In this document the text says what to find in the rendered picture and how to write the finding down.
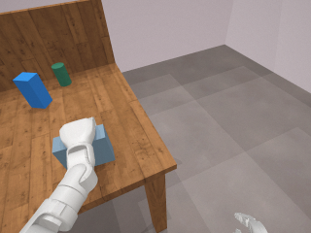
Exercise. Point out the table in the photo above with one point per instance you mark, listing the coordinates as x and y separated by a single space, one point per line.
76 34

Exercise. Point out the robot left upper arm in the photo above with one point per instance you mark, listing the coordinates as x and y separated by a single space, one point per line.
37 228

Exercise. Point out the robot right hand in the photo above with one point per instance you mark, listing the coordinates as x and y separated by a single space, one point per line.
250 222

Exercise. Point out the robot left hand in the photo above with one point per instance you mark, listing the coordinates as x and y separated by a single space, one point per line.
78 131

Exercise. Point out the sponge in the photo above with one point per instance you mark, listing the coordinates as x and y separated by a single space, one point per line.
102 148

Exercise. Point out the robot left forearm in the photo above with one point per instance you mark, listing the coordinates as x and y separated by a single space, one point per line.
60 211

